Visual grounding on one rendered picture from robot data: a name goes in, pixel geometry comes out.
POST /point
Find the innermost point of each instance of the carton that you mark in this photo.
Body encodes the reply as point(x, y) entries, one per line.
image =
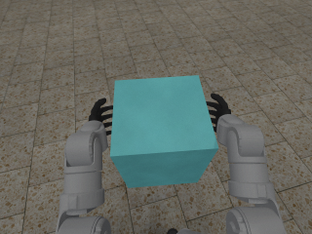
point(162, 132)

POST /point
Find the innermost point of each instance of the left robot upper arm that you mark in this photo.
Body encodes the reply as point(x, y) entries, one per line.
point(85, 225)

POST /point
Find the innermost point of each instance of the right robot upper arm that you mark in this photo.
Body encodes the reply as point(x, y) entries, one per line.
point(253, 220)

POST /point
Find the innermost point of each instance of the right robot forearm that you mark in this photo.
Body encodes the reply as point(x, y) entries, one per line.
point(246, 154)

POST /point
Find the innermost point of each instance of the left robot forearm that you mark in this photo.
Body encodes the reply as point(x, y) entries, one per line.
point(82, 166)

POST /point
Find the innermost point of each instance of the robot left hand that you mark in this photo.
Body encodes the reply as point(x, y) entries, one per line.
point(96, 112)

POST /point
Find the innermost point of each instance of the robot right hand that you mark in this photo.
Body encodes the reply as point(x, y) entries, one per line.
point(221, 108)

